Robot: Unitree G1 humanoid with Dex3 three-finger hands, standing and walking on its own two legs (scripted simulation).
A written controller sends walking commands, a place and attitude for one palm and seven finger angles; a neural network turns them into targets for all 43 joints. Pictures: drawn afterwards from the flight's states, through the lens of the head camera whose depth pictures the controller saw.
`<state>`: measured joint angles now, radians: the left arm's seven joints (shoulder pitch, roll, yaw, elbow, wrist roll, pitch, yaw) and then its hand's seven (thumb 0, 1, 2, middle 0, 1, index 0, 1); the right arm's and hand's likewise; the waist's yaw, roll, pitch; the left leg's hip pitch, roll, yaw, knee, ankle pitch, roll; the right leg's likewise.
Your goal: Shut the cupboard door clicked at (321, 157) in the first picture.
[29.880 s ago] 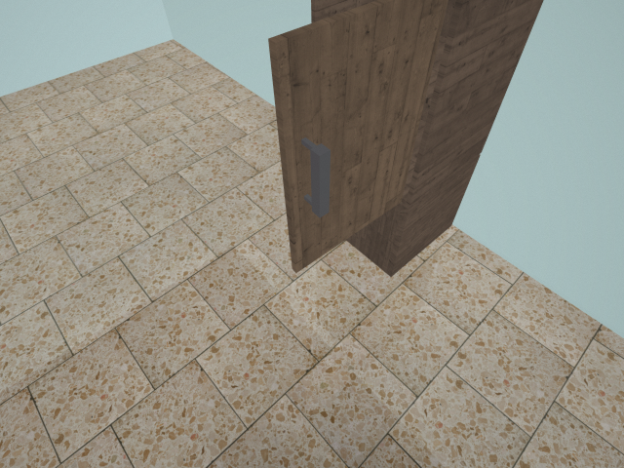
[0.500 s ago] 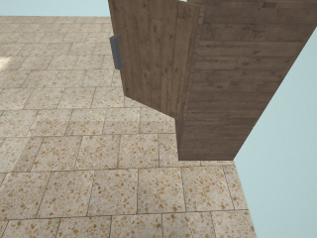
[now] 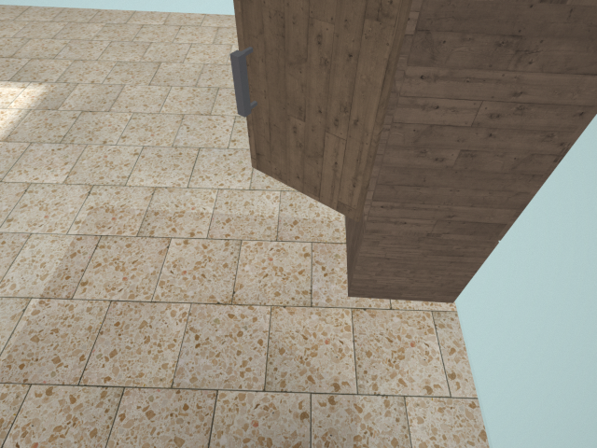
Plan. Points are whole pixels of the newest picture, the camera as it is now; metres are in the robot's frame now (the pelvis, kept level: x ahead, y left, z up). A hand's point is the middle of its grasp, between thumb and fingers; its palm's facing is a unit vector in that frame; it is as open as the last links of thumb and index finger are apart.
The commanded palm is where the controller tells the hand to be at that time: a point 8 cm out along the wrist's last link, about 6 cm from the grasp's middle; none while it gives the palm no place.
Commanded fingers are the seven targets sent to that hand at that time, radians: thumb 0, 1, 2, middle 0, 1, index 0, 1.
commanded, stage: walk to a spot facing it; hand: left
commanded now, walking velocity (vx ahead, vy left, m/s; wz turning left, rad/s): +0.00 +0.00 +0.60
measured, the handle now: (246, 82) +0.93 +0.18 -0.01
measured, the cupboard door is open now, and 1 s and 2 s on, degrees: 58 58 58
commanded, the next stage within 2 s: none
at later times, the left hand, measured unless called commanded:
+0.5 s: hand out of the picture +0.04 +0.23 -0.15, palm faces +0.28 -0.92 -0.28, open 7.4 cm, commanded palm none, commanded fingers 0.00 0.90 0.90 -0.20 -0.30 -0.20 -0.30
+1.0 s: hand out of the picture -0.11 +0.17 -0.19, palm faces +0.63 -0.74 -0.24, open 7.4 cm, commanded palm none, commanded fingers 0.00 0.90 0.90 -0.20 -0.30 -0.20 -0.30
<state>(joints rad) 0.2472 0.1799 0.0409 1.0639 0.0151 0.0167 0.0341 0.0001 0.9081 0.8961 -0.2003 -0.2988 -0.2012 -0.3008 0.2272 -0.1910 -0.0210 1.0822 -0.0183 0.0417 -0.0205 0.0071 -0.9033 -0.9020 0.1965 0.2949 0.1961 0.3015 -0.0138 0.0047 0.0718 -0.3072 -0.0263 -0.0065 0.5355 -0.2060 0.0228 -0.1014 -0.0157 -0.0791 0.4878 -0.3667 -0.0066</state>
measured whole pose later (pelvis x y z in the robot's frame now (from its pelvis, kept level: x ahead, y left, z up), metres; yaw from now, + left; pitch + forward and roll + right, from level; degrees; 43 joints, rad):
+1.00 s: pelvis -0.01 -0.02 -0.01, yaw +38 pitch +1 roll +1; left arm 0.26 0.23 0.07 0.90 0.02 0.03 0.02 0.00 0.90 0.90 -0.20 -0.30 -0.20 -0.30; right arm 0.11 -0.22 -0.06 0.90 -0.02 0.05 0.03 0.01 -0.91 -0.90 0.19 0.29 0.19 0.30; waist 0.01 -0.06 0.14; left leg -0.31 -0.01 0.08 0.63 -0.30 0.01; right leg -0.27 -0.18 -0.19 0.80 -0.49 0.05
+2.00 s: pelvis +0.12 +0.19 -0.01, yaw +72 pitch +0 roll -1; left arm 0.35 0.20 0.07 1.01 0.02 0.00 -0.01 0.01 0.91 0.90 -0.20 -0.30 -0.20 -0.30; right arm 0.11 -0.22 -0.04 0.88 -0.03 -0.04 0.01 0.01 -0.91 -0.90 0.20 0.29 0.20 0.30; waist 0.03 -0.02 0.12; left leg -0.38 -0.03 0.13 0.65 -0.28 0.11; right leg -0.39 -0.16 -0.09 1.28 -0.43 0.04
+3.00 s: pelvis +0.18 +0.49 +0.00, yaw +64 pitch -1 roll -2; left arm 0.27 0.21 0.10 0.97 0.02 0.06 -0.01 0.00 0.91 0.90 -0.20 -0.30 -0.20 -0.30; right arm 0.10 -0.15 -0.01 0.89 -0.03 0.00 -0.03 0.01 -0.90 -0.90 0.20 0.29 0.20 0.30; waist 0.06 -0.04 0.05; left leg -0.28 0.05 0.09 0.55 -0.26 0.05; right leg -0.43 0.04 0.03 0.97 -0.49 0.03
